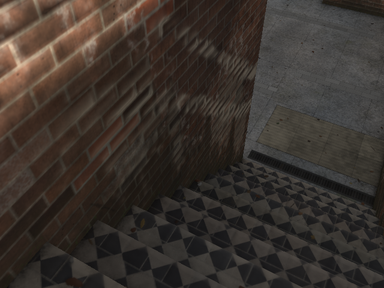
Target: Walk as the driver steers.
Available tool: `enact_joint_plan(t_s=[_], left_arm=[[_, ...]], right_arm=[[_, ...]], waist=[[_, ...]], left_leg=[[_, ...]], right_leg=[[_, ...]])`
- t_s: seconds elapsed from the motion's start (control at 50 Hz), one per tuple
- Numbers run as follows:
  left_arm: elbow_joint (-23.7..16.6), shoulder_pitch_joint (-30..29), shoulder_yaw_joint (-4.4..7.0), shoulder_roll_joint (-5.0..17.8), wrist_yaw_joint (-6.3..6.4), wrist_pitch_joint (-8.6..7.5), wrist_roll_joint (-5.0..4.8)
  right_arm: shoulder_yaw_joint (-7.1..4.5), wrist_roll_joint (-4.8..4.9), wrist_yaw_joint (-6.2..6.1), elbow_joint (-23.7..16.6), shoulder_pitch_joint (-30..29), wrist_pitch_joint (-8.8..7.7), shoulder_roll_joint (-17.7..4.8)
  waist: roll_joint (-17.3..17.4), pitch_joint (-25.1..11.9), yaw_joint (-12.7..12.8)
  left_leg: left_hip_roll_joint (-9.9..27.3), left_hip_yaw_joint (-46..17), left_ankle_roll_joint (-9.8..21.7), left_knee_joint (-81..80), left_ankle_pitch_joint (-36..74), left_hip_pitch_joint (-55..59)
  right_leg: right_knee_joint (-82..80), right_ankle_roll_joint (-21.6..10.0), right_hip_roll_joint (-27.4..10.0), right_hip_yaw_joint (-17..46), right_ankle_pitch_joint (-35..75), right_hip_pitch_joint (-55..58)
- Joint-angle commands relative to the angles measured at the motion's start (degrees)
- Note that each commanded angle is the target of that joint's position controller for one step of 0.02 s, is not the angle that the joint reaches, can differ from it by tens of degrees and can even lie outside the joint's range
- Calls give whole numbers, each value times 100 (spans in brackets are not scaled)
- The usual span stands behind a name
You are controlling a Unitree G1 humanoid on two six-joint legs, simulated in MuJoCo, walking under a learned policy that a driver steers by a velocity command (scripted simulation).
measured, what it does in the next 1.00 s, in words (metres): goes down, turning right: left foot, then right foot 0.21 m lower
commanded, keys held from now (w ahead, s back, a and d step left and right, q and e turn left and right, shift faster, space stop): w+e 0.62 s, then w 0.28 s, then w+q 0.10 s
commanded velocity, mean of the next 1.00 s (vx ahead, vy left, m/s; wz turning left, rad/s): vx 0.50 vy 0.00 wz -0.44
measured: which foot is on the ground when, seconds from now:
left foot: up 0.00-0.34, down 0.36-0.86, up 0.88-1.00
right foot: down 0.00-0.38, up 0.40-0.84, down 0.86-1.00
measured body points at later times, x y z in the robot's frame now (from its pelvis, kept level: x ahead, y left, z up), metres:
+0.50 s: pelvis +0.24 +0.01 -0.02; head +0.23 +0.01 +0.43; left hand +0.40 +0.24 -0.14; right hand +0.24 -0.25 -0.15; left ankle +0.27 +0.12 -0.73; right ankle +0.17 -0.09 -0.63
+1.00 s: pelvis +0.39 -0.14 -0.21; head +0.39 -0.14 +0.24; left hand +0.52 +0.10 -0.34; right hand +0.25 -0.33 -0.36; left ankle +0.41 +0.04 -0.68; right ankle +0.37 -0.20 -0.93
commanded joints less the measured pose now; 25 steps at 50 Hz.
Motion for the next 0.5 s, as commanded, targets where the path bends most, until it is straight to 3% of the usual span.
enact_joint_plan(t_s=[0.02, 0.04, 0.06, 0.08, 0.1, 0.16, 0.18, 0.22, 0.26, 0.28, 0.3, 0.32, 0.34, 0.36, 0.38, 0.4, 0.42, 0.44, 0.46, 0.48, 0.5], left_arm=[[392, 1387, 47, 282, 57, -42, 15], [289, 1008, -27, 109, 31, -13, 0], [192, 799, -65, 87, 31, -58, 16], [120, 630, -26, 226, 14, -124, 28], [60, 576, 21, 398, 2, -168, 63], [111, 990, 64, 613, -22, -234, 154], [81, 1128, 85, 670, -29, -200, 165], [6, 1242, 27, 594, -138, -108, 229], [-30, 1467, 74, 714, -182, -81, 134], [-26, 1456, 35, 635, -153, -102, 278], [-69, 1391, 52, 635, -99, -118, 212], [-143, 1339, 83, 656, -45, -138, 178], [-220, 919, 107, 663, -31, -155, 162], [-326, 774, 158, 853, -143, -174, -25], [-365, 1038, -24, 268, -320, -230, 169], [-182, 2027, -157, -335, -365, -289, 109], [-288, 1892, -63, 166, -344, -214, 74], [-263, 1321, -77, 375, -198, -26, 193], [-274, 1117, -126, 284, -64, 129, 309], [-216, 1062, -205, 125, 0, 258, 385], [-251, 924, -291, -125, -42, 328, 411]], right_arm=[[-26, -104, -203, -677, -651, -106, -465], [55, -115, -234, -686, -580, -44, -290], [80, -82, -257, -748, -609, 17, -254], [86, -20, -285, -794, -636, 74, -301], [93, 36, -326, -863, -726, 105, -384], [200, 135, -369, -1107, -1246, 181, -168], [218, 115, -313, -1170, -1392, 212, -158], [256, 74, -222, -1284, -1530, 261, -42], [178, 72, -205, -1358, -1615, 264, -288], [155, -10, -215, -1284, -1320, 219, -373], [66, -13, -288, -1261, -1179, 184, -550], [26, 0, -356, -1287, -1031, 163, -622], [-40, 4, -427, -1142, -287, 174, -675], [-95, 216, -493, -991, 289, 150, -758], [-166, 307, -598, -700, 1425, 81, -968], [-49, 285, -330, -862, 1098, 29, -986], [-150, 52, -190, -971, 378, -20, -894], [-65, 289, -126, -950, -51, -81, -419], [127, 414, -100, -987, -275, -133, 202], [210, 347, -172, -1065, -664, -168, 444], [136, 278, -274, -899, -548, -123, 232]], waist=[[-324, -143, 308], [-328, -134, 24], [-266, -136, -98], [-267, -129, -156], [-239, -130, -115], [-226, -121, 17], [-187, -140, 81], [-485, -257, 50], [-410, -200, 111], [-459, -230, -23], [-316, -274, -94], [-341, -380, -109], [-222, -496, -480], [196, -665, -829], [557, -1524, -1002], [1243, -1756, -292], [536, -625, -251], [126, -210, -215], [-250, -459, -114], [-19, -329, 52], [187, -226, 55]], left_leg=[[436, -631, 253, 813, 512, -2900], [536, -569, 193, 572, 677, -2483], [571, -549, 98, 295, 731, -2324], [583, -450, -38, -27, 747, -2318], [573, -338, -184, -402, 951, -2309], [520, 10, -335, -1608, 2290, -2015], [413, 143, -308, -1973, 2722, -1712], [171, 458, -277, -1821, 3123, -739], [82, 435, -351, -1801, 2455, -801], [283, -27, -341, -1197, 2689, -1277], [293, -163, -266, -1377, 1945, -1986], [211, -175, -164, -1593, 1341, -2004], [74, -86, -8, -1840, 1140, -1043], [-156, 315, 185, -2923, 1438, 447], [936, -949, 1180, -2771, 2975, 2383], [2421, -3103, 2832, -3171, 5688, 2773], [3001, -3932, 2804, -3678, 3915, 1576], [2730, -3321, 2360, -3610, 2893, 661], [2256, -2580, 2016, -3596, 2721, 141], [1944, -1918, 1782, -3731, 3256, -508], [1500, -1165, 1536, -3720, 3076, -1075]], right_leg=[[-1287, -1231, -1661, 2507, 334, 2130], [-1463, -1222, -1564, 2308, 540, 1451], [-1586, -1245, -1479, 2263, 489, 1073], [-1652, -1217, -1409, 2150, 345, 777], [-1663, -1205, -1322, 2046, 383, 533], [-1381, -1057, -1057, 1783, 1685, -43], [-1233, -968, -874, 1688, 1788, -277], [-963, -842, -563, 1495, 1637, -1062], [-755, -975, -773, 1994, 1399, -693], [-178, -997, -1101, 2426, 1764, -55], [264, -989, -1281, 2660, 2368, 812], [696, -924, -1341, 2821, 3048, 1221], [1390, -716, -1126, 2652, 3589, 714], [2070, -637, -583, 2342, 3384, -200], [4172, -244, 14, 1801, 1163, -1239], [6060, 123, 546, 1186, -2986, -2823], [6628, 339, -19, 1304, -2678, -3850], [6685, 511, -578, 1228, -2189, -3916], [6036, 683, -782, 1093, -1815, -3513], [5517, 869, -1057, 1044, -1642, -2971], [5373, 997, -1064, 632, -1924, -2323]])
